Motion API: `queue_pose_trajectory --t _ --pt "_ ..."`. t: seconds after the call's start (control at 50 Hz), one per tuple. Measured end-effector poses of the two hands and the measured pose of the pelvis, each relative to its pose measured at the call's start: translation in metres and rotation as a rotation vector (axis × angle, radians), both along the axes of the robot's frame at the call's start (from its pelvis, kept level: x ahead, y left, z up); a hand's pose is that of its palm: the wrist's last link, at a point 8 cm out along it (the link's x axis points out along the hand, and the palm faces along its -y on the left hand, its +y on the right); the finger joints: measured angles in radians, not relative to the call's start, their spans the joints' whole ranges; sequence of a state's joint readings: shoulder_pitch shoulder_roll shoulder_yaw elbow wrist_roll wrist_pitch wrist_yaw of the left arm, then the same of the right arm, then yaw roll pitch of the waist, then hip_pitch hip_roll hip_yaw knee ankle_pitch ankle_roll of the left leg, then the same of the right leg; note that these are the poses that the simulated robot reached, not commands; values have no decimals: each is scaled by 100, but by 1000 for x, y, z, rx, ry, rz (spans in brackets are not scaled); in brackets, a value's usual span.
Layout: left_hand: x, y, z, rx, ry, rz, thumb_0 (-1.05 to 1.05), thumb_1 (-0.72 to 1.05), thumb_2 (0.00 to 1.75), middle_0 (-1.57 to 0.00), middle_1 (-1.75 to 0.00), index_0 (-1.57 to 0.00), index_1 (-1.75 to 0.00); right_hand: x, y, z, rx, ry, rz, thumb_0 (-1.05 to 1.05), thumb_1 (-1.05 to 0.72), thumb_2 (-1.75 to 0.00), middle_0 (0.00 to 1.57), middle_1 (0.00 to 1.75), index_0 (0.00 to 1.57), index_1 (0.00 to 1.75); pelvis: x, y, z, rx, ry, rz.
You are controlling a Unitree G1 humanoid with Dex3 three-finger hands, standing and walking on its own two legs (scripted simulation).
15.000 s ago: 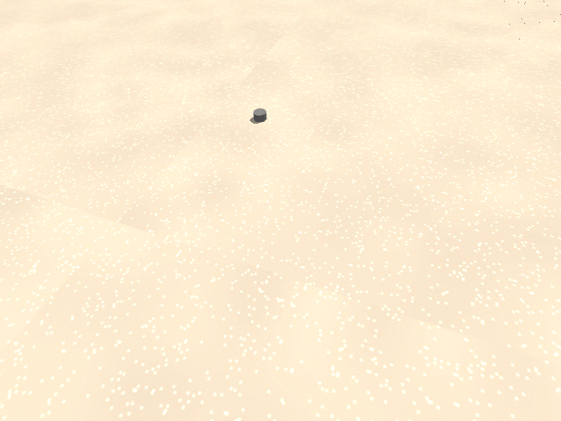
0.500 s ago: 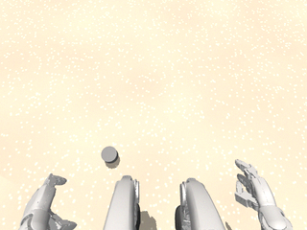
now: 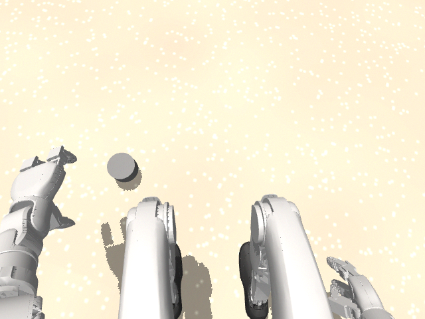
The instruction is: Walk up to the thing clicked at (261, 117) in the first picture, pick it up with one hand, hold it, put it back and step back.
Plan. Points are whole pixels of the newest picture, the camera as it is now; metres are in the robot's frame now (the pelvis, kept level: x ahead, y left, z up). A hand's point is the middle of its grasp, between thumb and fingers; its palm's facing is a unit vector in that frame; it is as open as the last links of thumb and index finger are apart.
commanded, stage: rise first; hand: left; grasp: from above
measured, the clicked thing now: (123, 167) +0.46 +0.28 -0.38
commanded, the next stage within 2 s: approach in 1.16 s
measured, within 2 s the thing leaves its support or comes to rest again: neither
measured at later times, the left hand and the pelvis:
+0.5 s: hand (77, 182) +0.38 +0.34 -0.22, palm faces -0.46 -0.10 -0.88, open 14.4 cm; pelvis +0.00 +0.01 -0.06, yaw -2 degrees
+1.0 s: hand (87, 174) +0.41 +0.33 -0.25, palm faces -0.45 -0.08 -0.89, open 14.2 cm; pelvis +0.01 +0.00 -0.08, yaw -3 degrees
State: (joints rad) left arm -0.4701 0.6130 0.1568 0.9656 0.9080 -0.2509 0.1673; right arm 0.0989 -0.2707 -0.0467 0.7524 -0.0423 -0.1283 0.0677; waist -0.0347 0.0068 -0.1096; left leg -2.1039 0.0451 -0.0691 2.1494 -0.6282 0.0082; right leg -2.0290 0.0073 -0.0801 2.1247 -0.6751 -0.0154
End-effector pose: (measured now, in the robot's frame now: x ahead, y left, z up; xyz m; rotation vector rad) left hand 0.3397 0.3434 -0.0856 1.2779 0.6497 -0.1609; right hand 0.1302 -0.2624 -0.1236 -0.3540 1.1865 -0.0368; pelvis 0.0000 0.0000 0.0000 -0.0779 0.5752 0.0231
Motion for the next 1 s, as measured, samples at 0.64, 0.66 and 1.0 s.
queue_pose_trajectory --t 0.64,0.66,1.0 --pt "55 -8 -87 150 -51 -219 0 -56 103 -8 -97 -7 -99 -21 -2 -53 -60 160 25 0 -90 -90 20 30 21 30 5 6 -65 -30 -2 -21" --pt "57 -9 -88 152 -52 -222 0 -56 103 -8 -97 -7 -99 -22 -3 -54 -59 165 25 0 -90 -90 20 30 21 30 6 6 -66 -30 -3 -22" --pt "72 -13 -109 154 -57 -194 0 -55 101 -8 -100 -8 -101 -35 -13 -68 -68 221 20 0 -91 -90 20 30 21 30 11 2 -81 -25 -7 -35"
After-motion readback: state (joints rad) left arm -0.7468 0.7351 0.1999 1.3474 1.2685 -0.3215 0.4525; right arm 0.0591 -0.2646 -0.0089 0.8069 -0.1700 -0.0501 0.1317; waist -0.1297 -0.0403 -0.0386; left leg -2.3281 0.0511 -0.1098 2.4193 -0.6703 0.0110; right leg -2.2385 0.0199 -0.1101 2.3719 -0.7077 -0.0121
